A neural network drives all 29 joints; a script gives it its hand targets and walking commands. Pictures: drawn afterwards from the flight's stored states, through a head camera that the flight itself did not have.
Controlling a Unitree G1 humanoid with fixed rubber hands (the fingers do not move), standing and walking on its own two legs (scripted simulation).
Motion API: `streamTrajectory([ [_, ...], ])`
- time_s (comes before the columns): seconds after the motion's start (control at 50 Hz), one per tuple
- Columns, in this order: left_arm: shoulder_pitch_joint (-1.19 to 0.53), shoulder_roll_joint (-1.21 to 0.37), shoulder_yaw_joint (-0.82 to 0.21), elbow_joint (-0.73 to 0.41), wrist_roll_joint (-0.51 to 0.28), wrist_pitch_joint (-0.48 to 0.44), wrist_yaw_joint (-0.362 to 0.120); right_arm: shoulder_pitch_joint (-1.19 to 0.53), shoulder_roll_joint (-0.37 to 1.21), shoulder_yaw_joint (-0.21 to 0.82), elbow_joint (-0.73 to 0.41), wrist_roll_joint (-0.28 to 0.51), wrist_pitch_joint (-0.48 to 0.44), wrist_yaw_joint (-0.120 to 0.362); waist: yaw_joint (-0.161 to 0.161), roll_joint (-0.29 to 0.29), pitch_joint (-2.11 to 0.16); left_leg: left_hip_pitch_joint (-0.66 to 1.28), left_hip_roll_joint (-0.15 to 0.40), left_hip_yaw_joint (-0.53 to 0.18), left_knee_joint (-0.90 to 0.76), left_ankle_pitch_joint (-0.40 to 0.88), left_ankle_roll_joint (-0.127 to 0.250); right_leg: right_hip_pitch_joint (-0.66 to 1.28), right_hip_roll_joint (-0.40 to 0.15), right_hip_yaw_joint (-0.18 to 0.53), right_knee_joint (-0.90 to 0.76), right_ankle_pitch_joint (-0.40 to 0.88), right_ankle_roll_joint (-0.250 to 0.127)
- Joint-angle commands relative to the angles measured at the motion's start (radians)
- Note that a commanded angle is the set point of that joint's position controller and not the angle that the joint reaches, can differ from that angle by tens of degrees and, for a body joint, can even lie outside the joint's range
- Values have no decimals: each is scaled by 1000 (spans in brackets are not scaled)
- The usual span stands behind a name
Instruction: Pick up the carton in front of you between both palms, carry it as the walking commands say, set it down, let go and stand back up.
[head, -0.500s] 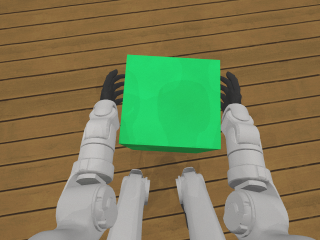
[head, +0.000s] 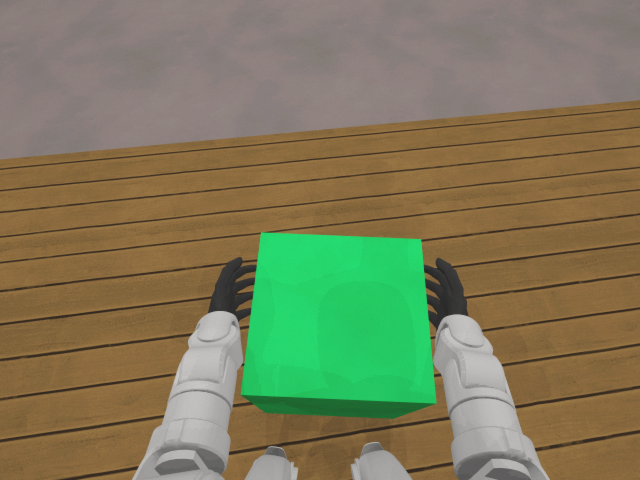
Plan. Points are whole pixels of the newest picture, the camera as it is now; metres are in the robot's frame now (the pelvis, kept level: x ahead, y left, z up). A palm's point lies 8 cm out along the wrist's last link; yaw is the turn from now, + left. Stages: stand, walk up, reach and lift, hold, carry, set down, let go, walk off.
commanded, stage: reach and lift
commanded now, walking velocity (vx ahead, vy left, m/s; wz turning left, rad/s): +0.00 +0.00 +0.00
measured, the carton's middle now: (334, 335) +0.34 -0.01 -0.10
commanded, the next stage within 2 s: hold in 1.46 s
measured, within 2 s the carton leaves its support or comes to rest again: neither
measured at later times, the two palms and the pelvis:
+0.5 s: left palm (185, 299) +0.31 +0.14 +0.10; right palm (488, 289) +0.31 -0.16 +0.10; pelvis +0.03 +0.00 +0.08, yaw +0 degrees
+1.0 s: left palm (177, 297) +0.31 +0.15 +0.11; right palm (492, 292) +0.31 -0.15 +0.12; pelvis +0.01 +0.00 +0.08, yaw +0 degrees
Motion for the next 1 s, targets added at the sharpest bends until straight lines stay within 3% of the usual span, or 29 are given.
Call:
streamTrajectory([
  [0.0,-418,-969,-508,-18,-69,5,-220,-444,975,573,81,77,32,227,21,25,-380,407,-44,58,-245,266,16,399,41,-68,-239,240,-5],
  [0.02,-462,-990,-550,-89,-99,-2,-231,-395,983,577,68,50,40,230,-21,25,-411,349,-58,66,-247,289,11,481,34,-53,-262,321,-7],
  [0.04,-481,-956,-537,-51,-92,4,-226,-418,1019,589,104,100,43,225,75,28,-407,452,-35,53,-277,333,27,476,37,-48,-270,325,0],
  [0.1,-415,-1040,-537,-60,-110,24,-234,-393,997,616,-23,67,54,228,-16,-22,-368,552,-37,53,-346,354,34,568,33,-56,-324,367,10],
  [0.14,-387,-1026,-578,-89,-128,48,-246,-367,1016,658,-56,112,64,231,11,25,-391,556,-39,72,-371,376,22,659,23,-43,-380,416,3],
  [0.16,-369,-1027,-613,-101,-145,54,-251,-320,1010,640,-36,74,78,236,-29,-1,-347,590,-31,42,-403,423,16,699,22,-35,-377,479,-3],
  [0.18,-403,-986,-599,-183,-141,57,-259,-330,1041,664,-23,89,100,239,22,-35,-319,646,-33,54,-419,406,25,725,16,-49,-416,415,8],
  [0.2,-369,-1061,-625,-146,-152,81,-254,-325,1022,669,-66,82,102,243,-32,-24,-336,664,-27,43,-454,431,19,759,21,-35,-430,496,-3],
  [0.22,-379,-1015,-627,-186,-135,103,-256,-336,1036,686,-123,92,110,241,12,46,-345,699,-26,49,-461,481,12,781,20,-39,-445,503,-8],
  [0.26,-276,-1036,-651,-174,-145,138,-256,-226,1012,671,-66,91,146,250,-26,25,-307,729,-16,32,-496,511,5,813,16,-43,-500,490,-12],
  [0.28,-234,-1020,-622,-163,-138,153,-259,-221,1069,696,-93,113,178,249,36,-16,-195,762,-11,49,-537,457,25,817,18,-65,-532,451,6],
  [0.3,-291,-1029,-628,-189,-143,167,-262,-255,1061,696,-127,106,185,257,-2,20,-255,786,-7,42,-556,459,18,868,22,-55,-536,472,-3],
  [0.34,-204,-1050,-662,-232,-161,194,-263,-241,1031,766,-197,149,215,259,40,6,-207,774,0,25,-579,554,23,930,11,-50,-557,551,-1],
  [0.36,-253,-1027,-676,-272,-152,213,-268,-252,1035,752,-221,125,224,258,-4,3,-248,848,-14,50,-599,525,8,974,4,-42,-597,569,7],
  [0.38,-173,-1007,-627,-280,-117,237,-263,-244,1050,769,-205,151,252,264,95,12,-146,866,-12,52,-613,541,16,933,15,-54,-619,508,14],
  [0.4,-209,-1004,-619,-269,-126,260,-265,-220,994,746,-250,117,268,263,-1,-13,-75,849,-3,56,-635,502,9,949,7,-38,-636,547,13],
  [0.46,-195,-949,-577,-286,-112,307,-271,-205,1026,696,-184,100,329,266,61,-23,14,899,-7,59,-689,335,27,925,8,-57,-682,366,20],
  [0.52,-334,-959,-612,-323,-134,328,-290,-246,1005,632,-181,81,332,275,2,3,82,867,3,58,-685,236,18,928,-1,-50,-698,246,-16],
  [0.58,-402,-965,-487,-228,-83,344,-300,-355,983,601,-121,51,366,280,25,5,108,875,-4,72,-686,162,28,926,-18,-58,-726,169,-4],
  [0.6,-412,-992,-538,-283,-103,343,-302,-346,996,588,-140,44,356,280,-9,-11,101,878,10,53,-696,198,26,937,0,-71,-703,218,-16],
  [0.62,-373,-943,-536,-297,-101,345,-306,-334,1035,589,-121,81,365,281,60,29,90,842,1,60,-711,227,34,997,-3,-64,-698,260,-8],
  [0.66,-374,-977,-542,-290,-106,346,-307,-319,1022,591,-206,63,354,288,-18,6,36,919,0,58,-707,295,24,983,9,-71,-685,330,-2],
  [0.72,-417,-1014,-530,-263,-89,341,-296,-337,1003,586,-153,50,352,293,-10,-5,73,873,11,69,-687,228,15,979,1,-67,-683,273,-24],
  [0.74,-404,-990,-497,-272,-53,340,-293,-411,1017,575,-150,60,356,286,57,31,53,857,7,68,-714,220,35,987,0,-69,-676,267,-4],
  [0.76,-462,-972,-494,-284,-79,326,-296,-375,1006,541,-96,38,351,293,16,11,34,878,8,83,-688,190,21,965,-1,-85,-710,195,-17],
  [0.86,-415,-1041,-537,-255,-92,326,-297,-386,996,594,-152,67,334,305,-7,26,11,919,0,74,-691,293,13,982,15,-76,-686,316,-11],
  [0.88,-425,-1036,-552,-305,-92,327,-292,-390,992,600,-146,67,343,303,30,9,8,911,11,65,-680,304,19,993,3,-71,-676,320,-15],
  [0.92,-436,-1046,-607,-345,-112,327,-287,-347,998,602,-155,71,336,307,6,72,-26,908,1,70,-667,322,2,1018,-1,-57,-680,326,-27],
  [0.98,-432,-1005,-531,-295,-121,339,-288,-433,965,626,-217,87,358,304,32,0,-14,936,8,77,-698,251,14,1005,2,-88,-693,267,-1],
])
